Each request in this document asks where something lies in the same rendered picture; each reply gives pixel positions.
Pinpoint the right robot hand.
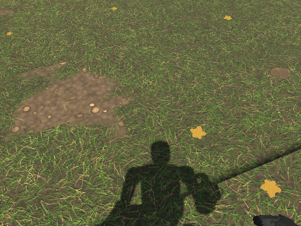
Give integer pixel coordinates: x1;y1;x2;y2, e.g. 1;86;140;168
253;214;299;226

